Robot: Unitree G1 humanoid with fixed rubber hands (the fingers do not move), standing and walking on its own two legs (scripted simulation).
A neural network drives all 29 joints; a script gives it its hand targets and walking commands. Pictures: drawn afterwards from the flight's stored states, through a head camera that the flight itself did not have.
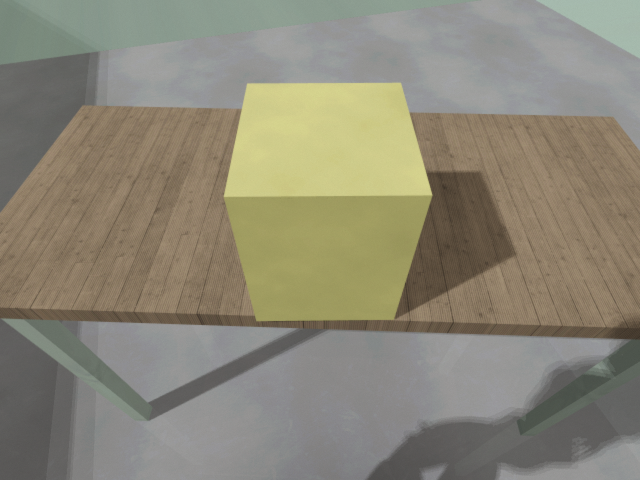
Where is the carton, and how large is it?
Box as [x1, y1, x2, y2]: [224, 83, 431, 320]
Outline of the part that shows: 247,83 224,193 224,199 256,320 393,319 431,198 430,188 400,83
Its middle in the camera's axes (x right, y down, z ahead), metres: +0.01 -0.05 +0.54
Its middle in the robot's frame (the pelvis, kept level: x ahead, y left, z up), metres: +0.44 +0.01 +0.09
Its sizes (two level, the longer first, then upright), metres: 0.210 0.200 0.250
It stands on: a table, 0.73 m high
